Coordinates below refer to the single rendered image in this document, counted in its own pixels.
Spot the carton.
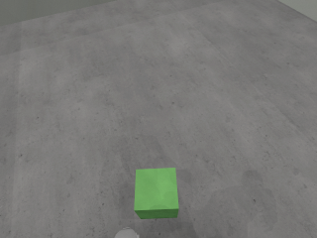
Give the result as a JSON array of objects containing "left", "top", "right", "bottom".
[{"left": 134, "top": 168, "right": 179, "bottom": 219}]

